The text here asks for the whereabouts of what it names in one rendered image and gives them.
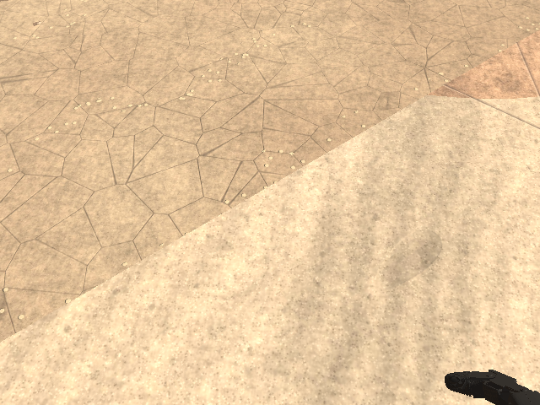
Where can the robot right hand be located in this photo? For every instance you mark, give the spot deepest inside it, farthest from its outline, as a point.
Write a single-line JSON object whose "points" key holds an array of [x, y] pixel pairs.
{"points": [[494, 386]]}

